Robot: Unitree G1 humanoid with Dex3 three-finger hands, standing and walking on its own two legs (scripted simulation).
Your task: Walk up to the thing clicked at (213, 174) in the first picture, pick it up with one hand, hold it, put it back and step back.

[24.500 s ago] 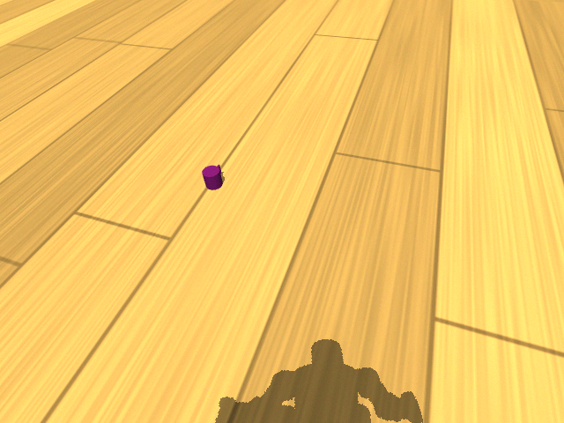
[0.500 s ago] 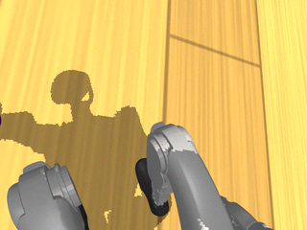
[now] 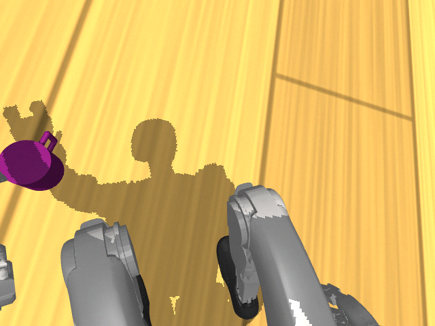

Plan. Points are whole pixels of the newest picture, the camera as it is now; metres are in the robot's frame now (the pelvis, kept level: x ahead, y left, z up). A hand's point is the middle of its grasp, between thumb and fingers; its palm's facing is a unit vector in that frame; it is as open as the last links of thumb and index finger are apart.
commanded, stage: withdraw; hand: left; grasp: from above
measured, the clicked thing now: (38, 160) +0.47 +0.31 -0.28
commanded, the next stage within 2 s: home in 0.48 s
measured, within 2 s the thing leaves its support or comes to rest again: neither
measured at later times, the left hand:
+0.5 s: hand out of the picture +0.44 +0.33 -0.11, palm faces -0.48 -0.06 -0.88, open 14.0 cm
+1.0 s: hand out of the picture +0.42 +0.32 -0.06, palm faces -0.34 -0.35 -0.87, open 10.6 cm
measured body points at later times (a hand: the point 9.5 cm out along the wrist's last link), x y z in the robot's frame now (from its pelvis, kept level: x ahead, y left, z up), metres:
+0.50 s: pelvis -0.02 +0.00 +0.03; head +0.21 +0.09 +0.41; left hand +0.46 +0.33 -0.06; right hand +0.06 -0.28 -0.06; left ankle +0.07 +0.13 -0.29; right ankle +0.10 -0.13 -0.29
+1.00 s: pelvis +0.00 +0.00 +0.06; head +0.21 +0.06 +0.45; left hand +0.43 +0.34 -0.01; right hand +0.07 -0.26 -0.06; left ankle +0.07 +0.13 -0.29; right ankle +0.10 -0.13 -0.29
